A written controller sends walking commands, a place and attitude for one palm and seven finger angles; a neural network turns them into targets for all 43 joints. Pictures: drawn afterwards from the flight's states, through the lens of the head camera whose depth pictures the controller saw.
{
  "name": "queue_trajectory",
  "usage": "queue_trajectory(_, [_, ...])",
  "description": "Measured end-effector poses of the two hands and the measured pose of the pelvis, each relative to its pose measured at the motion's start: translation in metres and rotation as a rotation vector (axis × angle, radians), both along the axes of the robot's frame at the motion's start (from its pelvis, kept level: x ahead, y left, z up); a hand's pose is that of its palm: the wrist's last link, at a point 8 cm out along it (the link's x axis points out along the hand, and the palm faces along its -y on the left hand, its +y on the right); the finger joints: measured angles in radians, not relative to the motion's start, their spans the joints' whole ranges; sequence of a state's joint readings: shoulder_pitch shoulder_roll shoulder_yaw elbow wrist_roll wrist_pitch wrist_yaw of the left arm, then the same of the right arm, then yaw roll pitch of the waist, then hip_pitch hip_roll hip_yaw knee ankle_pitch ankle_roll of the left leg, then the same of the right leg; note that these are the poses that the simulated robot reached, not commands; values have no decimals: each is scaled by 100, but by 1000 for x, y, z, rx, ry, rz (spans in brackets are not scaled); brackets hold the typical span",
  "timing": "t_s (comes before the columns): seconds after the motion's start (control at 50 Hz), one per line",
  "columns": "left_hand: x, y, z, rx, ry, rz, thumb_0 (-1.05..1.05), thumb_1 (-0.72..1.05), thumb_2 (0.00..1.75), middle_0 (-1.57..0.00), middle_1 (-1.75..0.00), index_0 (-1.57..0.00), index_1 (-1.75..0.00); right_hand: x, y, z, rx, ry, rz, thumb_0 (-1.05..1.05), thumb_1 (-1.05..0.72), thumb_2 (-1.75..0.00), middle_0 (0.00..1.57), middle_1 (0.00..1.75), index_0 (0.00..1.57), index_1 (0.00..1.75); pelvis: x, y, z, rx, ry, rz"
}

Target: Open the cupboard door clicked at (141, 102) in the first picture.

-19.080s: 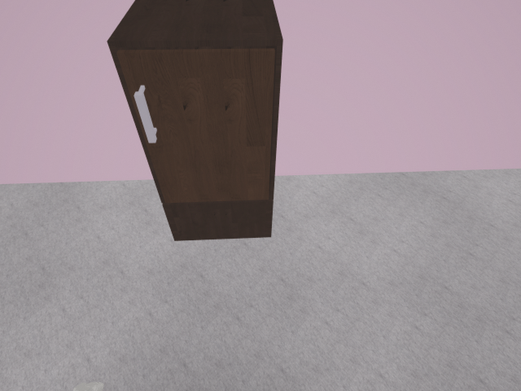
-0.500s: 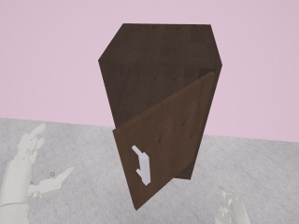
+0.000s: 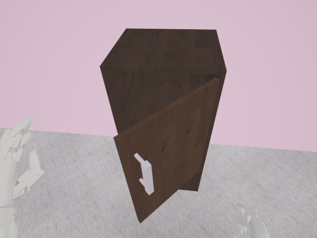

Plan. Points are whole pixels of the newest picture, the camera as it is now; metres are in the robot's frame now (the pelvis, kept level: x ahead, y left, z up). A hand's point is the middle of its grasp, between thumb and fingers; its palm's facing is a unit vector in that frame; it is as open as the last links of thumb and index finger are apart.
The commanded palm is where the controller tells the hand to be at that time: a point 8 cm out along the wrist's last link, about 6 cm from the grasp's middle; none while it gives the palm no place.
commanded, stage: draw the hand back to the body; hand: left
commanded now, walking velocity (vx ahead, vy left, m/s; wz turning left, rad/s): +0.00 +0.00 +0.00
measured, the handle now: (143, 174) +0.32 +0.10 -0.06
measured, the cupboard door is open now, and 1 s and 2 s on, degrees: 48 48 48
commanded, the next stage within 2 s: step back with the hand held close in 0.08 s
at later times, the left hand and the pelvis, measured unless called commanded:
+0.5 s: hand (34, 181) +0.17 +0.26 +0.15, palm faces +0.36 -0.78 -0.51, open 7.5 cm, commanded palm +0.11 +0.31 +0.17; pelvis -0.03 +0.01 +0.00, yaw +0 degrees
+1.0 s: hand out of the picture +0.11 +0.29 +0.16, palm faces +0.45 -0.74 -0.50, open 7.5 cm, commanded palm +0.04 +0.33 +0.17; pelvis -0.09 +0.02 -0.02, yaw +2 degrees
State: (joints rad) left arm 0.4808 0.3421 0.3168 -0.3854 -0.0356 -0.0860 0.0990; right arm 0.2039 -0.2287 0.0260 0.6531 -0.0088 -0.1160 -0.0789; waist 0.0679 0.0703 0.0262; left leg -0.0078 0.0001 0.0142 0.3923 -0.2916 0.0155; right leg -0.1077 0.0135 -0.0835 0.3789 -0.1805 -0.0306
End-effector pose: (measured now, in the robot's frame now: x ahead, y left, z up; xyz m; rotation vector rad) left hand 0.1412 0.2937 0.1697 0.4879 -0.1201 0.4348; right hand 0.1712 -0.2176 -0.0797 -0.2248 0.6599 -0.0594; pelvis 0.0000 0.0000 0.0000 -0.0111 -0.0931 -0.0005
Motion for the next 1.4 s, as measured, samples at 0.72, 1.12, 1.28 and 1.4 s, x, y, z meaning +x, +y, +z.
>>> queue_trajectory(0.72, [-43, 21, 7, 131, -43, -65, 2, 88, 90, -21, -30, -21, -30, -65, -5, 0, -58, 53, -106, 2, -90, -90, 20, 30, 20, 30, -61, 18, -10, 12, 84, -2])
queue_trajectory(1.12, [-86, 27, 10, 184, -153, -44, 1, 88, 90, -21, -30, -21, -30, -95, 7, -9, -68, 53, -46, 2, -90, -90, 21, 30, 21, 30, -95, 19, -22, -1, 77, 33])
queue_trajectory(1.28, [-99, 29, -3, 147, -142, -118, 1, 88, 90, -21, -30, -21, -30, -110, 6, -4, -115, 63, -68, 2, -90, -90, 21, 30, 21, 30, -119, 27, -26, -16, 92, 49])
queue_trajectory(1.4, [-122, 44, 13, 184, -142, -62, 2, 88, 90, -22, -30, -21, -30, -127, 19, 5, -108, 73, -52, 2, -90, -90, 20, 30, 21, 30, -127, 27, -12, -55, 119, 53])
